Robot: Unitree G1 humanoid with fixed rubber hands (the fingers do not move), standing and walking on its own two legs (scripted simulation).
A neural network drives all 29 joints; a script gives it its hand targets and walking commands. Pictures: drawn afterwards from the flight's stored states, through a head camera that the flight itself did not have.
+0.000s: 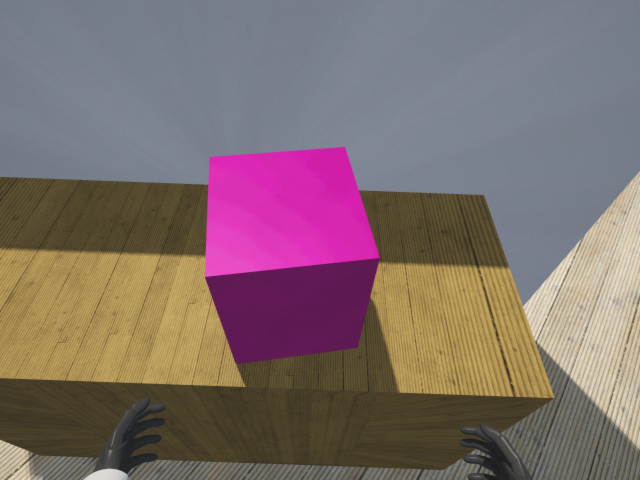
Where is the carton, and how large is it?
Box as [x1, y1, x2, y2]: [205, 147, 379, 363]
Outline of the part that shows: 344,147 209,157 205,278 236,363 357,347 379,257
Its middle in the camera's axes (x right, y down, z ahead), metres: -0.05 +0.03 +0.61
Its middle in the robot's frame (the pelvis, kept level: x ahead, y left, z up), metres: +0.43 +0.07 -0.02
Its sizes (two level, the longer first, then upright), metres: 0.210 0.200 0.250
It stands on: a pedestal, 0.63 m high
